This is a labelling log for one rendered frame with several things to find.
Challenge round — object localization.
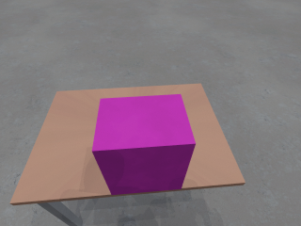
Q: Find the table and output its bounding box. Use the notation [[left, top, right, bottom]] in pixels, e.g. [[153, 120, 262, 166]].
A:
[[10, 83, 246, 226]]

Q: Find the carton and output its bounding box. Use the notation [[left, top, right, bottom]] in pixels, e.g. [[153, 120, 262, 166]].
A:
[[92, 94, 196, 195]]

